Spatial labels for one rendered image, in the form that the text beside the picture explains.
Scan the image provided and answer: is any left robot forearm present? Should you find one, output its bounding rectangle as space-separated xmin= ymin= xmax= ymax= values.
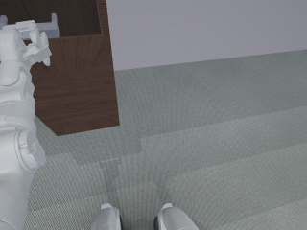
xmin=0 ymin=60 xmax=36 ymax=136

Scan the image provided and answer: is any left robot upper arm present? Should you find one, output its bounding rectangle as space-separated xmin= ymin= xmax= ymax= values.
xmin=0 ymin=129 xmax=46 ymax=230

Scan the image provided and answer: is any right robot shin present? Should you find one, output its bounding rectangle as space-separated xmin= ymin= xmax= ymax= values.
xmin=158 ymin=203 xmax=173 ymax=230

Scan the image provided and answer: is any drawer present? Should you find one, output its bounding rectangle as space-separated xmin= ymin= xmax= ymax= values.
xmin=0 ymin=0 xmax=102 ymax=37

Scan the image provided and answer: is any cabinet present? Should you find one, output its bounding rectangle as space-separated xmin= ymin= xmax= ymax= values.
xmin=0 ymin=0 xmax=120 ymax=136

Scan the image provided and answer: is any robot left hand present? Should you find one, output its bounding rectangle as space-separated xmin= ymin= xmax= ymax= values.
xmin=0 ymin=20 xmax=52 ymax=71

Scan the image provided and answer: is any left robot shin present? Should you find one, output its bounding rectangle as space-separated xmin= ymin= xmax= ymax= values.
xmin=101 ymin=203 xmax=113 ymax=210

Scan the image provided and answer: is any robot shin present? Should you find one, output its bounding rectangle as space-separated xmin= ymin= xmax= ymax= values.
xmin=158 ymin=203 xmax=173 ymax=230
xmin=101 ymin=203 xmax=113 ymax=210

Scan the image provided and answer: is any handle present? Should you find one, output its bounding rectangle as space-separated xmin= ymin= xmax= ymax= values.
xmin=0 ymin=13 xmax=60 ymax=40

